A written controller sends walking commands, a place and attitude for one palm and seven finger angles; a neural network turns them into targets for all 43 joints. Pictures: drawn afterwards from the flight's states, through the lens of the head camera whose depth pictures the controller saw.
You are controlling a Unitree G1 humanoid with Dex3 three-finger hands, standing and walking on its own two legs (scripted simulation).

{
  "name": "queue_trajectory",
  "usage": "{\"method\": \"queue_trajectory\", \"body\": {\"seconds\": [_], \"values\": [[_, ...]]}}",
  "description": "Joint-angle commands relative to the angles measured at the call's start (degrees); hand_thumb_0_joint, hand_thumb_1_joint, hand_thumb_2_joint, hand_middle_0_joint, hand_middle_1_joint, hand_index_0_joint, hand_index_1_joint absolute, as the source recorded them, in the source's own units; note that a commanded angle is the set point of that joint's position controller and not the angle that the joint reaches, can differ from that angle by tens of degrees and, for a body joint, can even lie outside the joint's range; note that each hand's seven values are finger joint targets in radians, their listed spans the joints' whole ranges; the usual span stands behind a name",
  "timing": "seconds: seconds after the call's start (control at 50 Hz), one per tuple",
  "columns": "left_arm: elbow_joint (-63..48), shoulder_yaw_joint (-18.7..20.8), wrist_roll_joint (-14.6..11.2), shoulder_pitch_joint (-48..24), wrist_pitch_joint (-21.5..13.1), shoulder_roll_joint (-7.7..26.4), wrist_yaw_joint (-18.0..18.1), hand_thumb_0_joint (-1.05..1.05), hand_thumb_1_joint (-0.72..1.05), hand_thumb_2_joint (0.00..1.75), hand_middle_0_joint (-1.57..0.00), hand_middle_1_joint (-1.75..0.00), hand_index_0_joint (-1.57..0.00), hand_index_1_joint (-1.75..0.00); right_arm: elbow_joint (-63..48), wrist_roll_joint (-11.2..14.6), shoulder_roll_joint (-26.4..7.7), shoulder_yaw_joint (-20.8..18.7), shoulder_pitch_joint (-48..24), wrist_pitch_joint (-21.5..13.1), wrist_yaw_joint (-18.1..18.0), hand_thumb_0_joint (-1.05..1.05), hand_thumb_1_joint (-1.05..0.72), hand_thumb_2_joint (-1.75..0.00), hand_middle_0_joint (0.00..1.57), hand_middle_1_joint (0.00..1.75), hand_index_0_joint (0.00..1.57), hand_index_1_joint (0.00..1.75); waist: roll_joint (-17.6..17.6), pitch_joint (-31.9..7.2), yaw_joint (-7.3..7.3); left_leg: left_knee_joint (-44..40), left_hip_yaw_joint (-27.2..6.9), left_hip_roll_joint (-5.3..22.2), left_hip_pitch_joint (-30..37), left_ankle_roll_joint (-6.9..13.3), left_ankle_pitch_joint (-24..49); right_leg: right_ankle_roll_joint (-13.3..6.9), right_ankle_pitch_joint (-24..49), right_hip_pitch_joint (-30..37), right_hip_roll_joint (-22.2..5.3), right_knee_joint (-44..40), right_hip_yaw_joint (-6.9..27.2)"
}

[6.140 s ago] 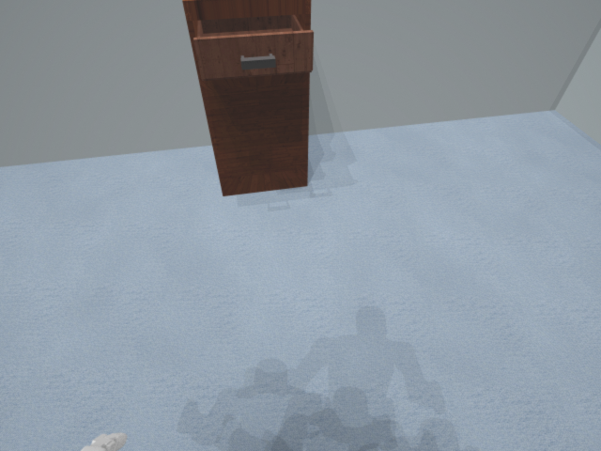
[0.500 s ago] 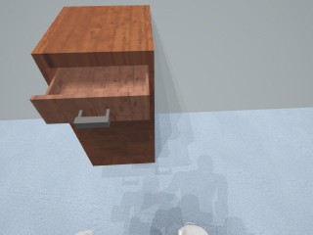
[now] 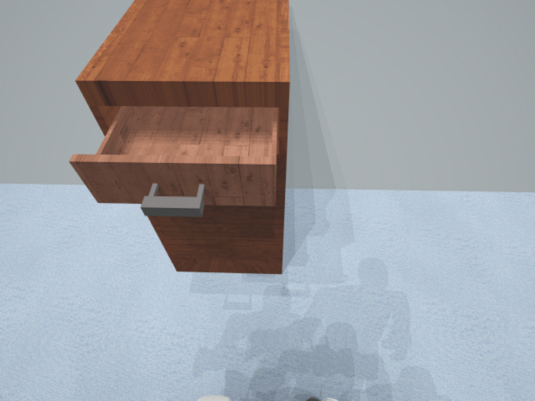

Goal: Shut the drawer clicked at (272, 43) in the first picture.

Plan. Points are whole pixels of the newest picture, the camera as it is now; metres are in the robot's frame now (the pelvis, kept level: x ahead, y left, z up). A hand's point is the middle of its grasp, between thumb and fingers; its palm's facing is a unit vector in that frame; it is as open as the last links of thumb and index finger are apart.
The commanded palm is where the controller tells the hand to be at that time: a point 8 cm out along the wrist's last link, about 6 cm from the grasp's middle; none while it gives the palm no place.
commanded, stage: come to a stop and stand still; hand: left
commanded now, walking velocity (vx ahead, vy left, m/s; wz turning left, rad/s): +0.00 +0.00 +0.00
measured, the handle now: (175, 197) +0.46 +0.22 -0.02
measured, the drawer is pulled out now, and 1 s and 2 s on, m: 0.17 0.17 0.17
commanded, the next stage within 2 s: look again from close up in 0.48 s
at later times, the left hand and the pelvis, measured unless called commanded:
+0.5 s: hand out of the picture +0.00 +0.24 -0.17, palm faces +0.00 -0.97 -0.23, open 7.4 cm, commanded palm none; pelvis -0.01 +0.06 +0.00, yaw -2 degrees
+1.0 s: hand out of the picture +0.05 +0.22 -0.17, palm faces +0.00 -0.97 -0.23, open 7.3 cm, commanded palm none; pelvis +0.02 +0.04 +0.00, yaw -2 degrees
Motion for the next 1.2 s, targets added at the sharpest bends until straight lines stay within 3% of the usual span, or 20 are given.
{"method": "queue_trajectory", "body": {"seconds": [0.0,0.02,0.04,0.06,0.08,0.1,0.12,0.14,0.22,0.26,0.3,0.34,0.54,0.76,0.9,1.16,1.18], "values": [[-8.4,1.9,-0.5,-1.0,-0.3,12.7,1.6,0.0,0.9,0.9,-0.2,-0.3,-0.2,-0.3,-6.2,-0.5,-4.0,-1.1,11.2,-1.1,0.4,0.0,-0.9,-0.9,0.2,0.3,0.2,0.3,-6.2,-15.1,-4.57,-12.8,4.5,-2.4,8.0,1.6,2.8,-1.7,-21.3,5.7,-11.5,-9.1,14.9],[-8.5,1.1,-0.9,-1.2,0.0,10.5,1.3,0.0,0.9,0.9,-0.2,-0.3,-0.2,-0.3,-6.3,-0.5,-3.8,-0.8,11.9,-1.7,0.1,0.0,-0.9,-0.9,0.2,0.3,0.2,0.3,-2.6,-11.3,-5.02,-18.6,3.1,-1.7,9.3,2.4,4.5,0.4,-20.9,1.3,-8.9,-6.2,12.1],[-9.1,0.5,-1.2,-0.9,0.4,8.5,0.8,0.0,0.9,0.9,-0.2,-0.3,-0.2,-0.3,-7.2,-1.1,-5.5,-0.6,12.7,-2.1,0.0,0.0,-0.9,-0.9,0.2,0.3,0.2,0.3,0.0,-7.9,-4.9,-24.2,-3.0,3.1,7.1,4.2,2.0,2.5,-20.7,-1.2,-4.5,-1.3,7.1],[-8.5,0.0,-1.9,0.7,0.4,5.5,0.1,0.0,0.9,0.9,-0.2,-0.3,-0.2,-0.3,-8.5,-1.5,-8.8,-0.8,9.3,-2.4,-0.5,0.0,-0.9,-0.9,0.2,0.3,0.2,0.3,7.8,-2.0,-2.84,-30.4,-10.3,10.2,-0.3,6.5,-0.3,4.0,-15.4,-1.4,-0.1,5.1,1.8],[-7.8,-0.3,-1.8,3.3,0.2,4.1,-0.3,0.0,0.9,0.9,-0.2,-0.3,-0.2,-0.3,-9.9,-1.6,-9.8,-0.8,5.7,-2.5,-1.0,0.0,-0.9,-0.9,0.2,0.3,0.2,0.3,7.6,1.4,-0.66,-31.7,-9.5,11.8,-5.2,7.6,2.9,3.7,-11.7,1.3,0.6,6.9,1.1],[-6.8,-0.3,-1.3,4.8,0.4,4.4,-0.6,0.0,0.9,0.9,-0.2,-0.3,-0.2,-0.3,-10.1,-1.3,-9.0,-0.6,3.9,-2.7,-1.1,0.0,-0.9,-0.9,0.2,0.3,0.2,0.3,8.1,1.4,-0.24,-31.0,-7.3,9.4,-6.9,7.0,2.4,3.2,-10.6,3.9,0.9,8.6,1.3],[-6.3,-0.4,-1.0,4.8,0.5,4.8,-0.8,0.0,0.9,0.9,-0.2,-0.3,-0.2,-0.3,-10.0,-1.0,-8.8,-0.2,2.9,-2.7,-1.1,0.0,-0.9,-0.9,0.2,0.3,0.2,0.3,12.0,2.9,-0.31,-30.9,-6.9,8.6,-9.0,6.6,2.3,3.3,-9.4,4.5,1.0,9.1,1.8],[-6.3,-0.6,-0.9,5.6,0.7,5.0,-1.0,0.0,0.9,0.9,-0.2,-0.3,-0.2,-0.3,-9.5,-0.9,-8.4,0.2,3.1,-2.7,-1.0,0.0,-0.9,-0.9,0.2,0.3,0.2,0.3,13.5,3.6,-0.09,-31.3,-6.2,8.6,-10.0,6.7,2.9,2.8,-8.2,6.0,1.3,9.0,2.7],[-5.5,-0.5,-1.2,8.1,-0.5,5.3,-1.0,0.0,0.9,0.9,-0.2,-0.3,-0.2,-0.3,-8.4,-0.2,-7.3,0.9,6.0,-3.2,-1.1,0.0,-0.9,-0.9,0.2,0.3,0.2,0.3,3.4,3.5,-0.16,-28.0,-4.8,7.0,-7.1,5.6,7.0,2.6,-3.1,8.7,0.5,3.0,4.5],[-5.1,-0.5,-1.4,8.3,-0.9,5.6,-0.9,0.0,0.9,0.9,-0.2,-0.3,-0.2,-0.3,-7.1,0.0,-6.9,1.2,8.1,-3.4,-0.9,0.0,-0.9,-0.9,0.2,0.3,0.2,0.3,1.6,3.2,-0.84,-28.8,-4.9,6.2,-6.1,5.2,4.4,2.1,-3.4,8.9,0.0,0.9,6.4],[-4.9,-0.5,-1.4,8.0,-0.9,5.4,-0.7,0.0,0.9,0.9,-0.2,-0.3,-0.2,-0.3,-6.1,-0.1,-7.3,1.0,8.7,-3.1,-0.7,0.0,-0.9,-0.9,0.2,0.3,0.2,0.3,1.4,3.8,-1.19,-30.8,-5.8,6.2,-6.1,5.2,-2.7,2.2,-5.9,8.0,0.0,0.5,6.6],[-4.4,-0.5,-1.4,8.6,-1.0,5.0,-0.6,0.0,0.9,0.9,-0.2,-0.3,-0.2,-0.3,-5.0,-0.1,-7.2,1.0,9.2,-3.0,-0.6,0.0,-0.9,-0.9,0.2,0.3,0.2,0.3,1.3,4.1,-1.13,-31.6,-5.9,6.2,-6.2,5.4,-3.9,2.3,-5.9,8.2,0.1,0.2,6.7],[-1.1,-0.8,-1.8,10.5,-2.3,3.4,0.2,0.0,0.9,0.9,-0.2,-0.3,-0.2,-0.3,1.4,0.2,-3.7,1.7,13.7,-3.6,-0.8,0.0,-0.9,-0.9,0.2,0.3,0.2,0.3,-1.4,-0.3,-1.89,-28.2,-3.1,4.5,1.2,4.9,7.0,1.6,-1.4,10.1,-2.1,-3.4,9.6],[2.1,-0.9,-2.0,9.8,-2.7,2.3,0.6,0.0,0.9,0.9,-0.2,-0.3,-0.2,-0.3,6.2,0.4,-2.2,2.2,15.2,-4.0,-1.4,0.0,-0.9,-0.9,0.2,0.3,0.2,0.3,1.2,-1.9,-1.93,-26.7,-0.8,4.9,5.8,3.7,19.3,1.1,8.9,13.3,-2.9,-2.7,8.8],[3.2,-0.9,-2.1,9.0,-2.9,2.3,0.7,0.0,0.9,0.9,-0.2,-0.3,-0.2,-0.3,7.7,0.4,-2.0,2.3,14.7,-3.8,-1.5,0.0,-0.9,-0.9,0.2,0.3,0.2,0.3,-0.7,-0.9,-2.05,-27.0,-0.5,4.9,7.0,3.4,18.2,0.9,9.9,13.3,-3.1,-4.0,9.4],[4.0,-0.8,-2.0,8.6,-3.0,2.1,0.7,0.0,0.9,0.9,-0.2,-0.3,-0.2,-0.3,9.2,0.4,-1.6,2.5,14.1,-3.7,-1.5,0.0,-0.9,-0.9,0.2,0.3,0.2,0.3,0.6,0.8,-1.91,-29.4,-0.6,5.1,7.4,3.2,15.6,1.3,6.5,13.6,-2.8,-6.7,9.3],[6.6,-0.7,-1.4,12.8,-3.3,4.5,2.5,0.0,0.9,0.9,-0.2,-0.3,-0.2,-0.3,4.8,0.8,-3.2,2.4,9.5,-5.1,-1.1,0.0,-0.9,-0.9,0.2,0.3,0.2,0.3,-7.9,2.9,0.19,-20.7,1.3,6.7,2.8,2.5,24.5,1.6,26.7,13.3,-4.9,0.4,8.4]]}}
